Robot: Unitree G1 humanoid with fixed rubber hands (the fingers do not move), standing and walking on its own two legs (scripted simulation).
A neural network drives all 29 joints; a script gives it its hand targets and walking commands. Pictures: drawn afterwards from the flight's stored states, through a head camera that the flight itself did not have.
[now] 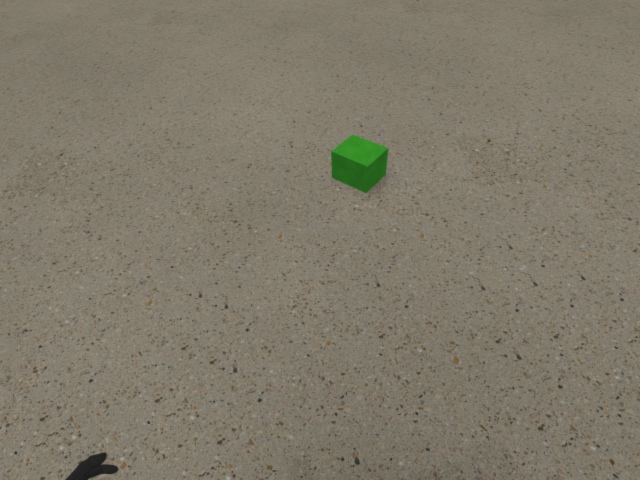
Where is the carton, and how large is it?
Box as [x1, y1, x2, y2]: [331, 135, 387, 192]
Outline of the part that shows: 351,135 331,151 332,177 366,192 385,174 387,148 360,137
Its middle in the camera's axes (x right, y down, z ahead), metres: +0.19 -0.36 +1.90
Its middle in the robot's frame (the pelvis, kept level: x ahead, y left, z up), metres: +1.59 -0.14 -0.68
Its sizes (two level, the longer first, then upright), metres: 0.207 0.176 0.158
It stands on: the floor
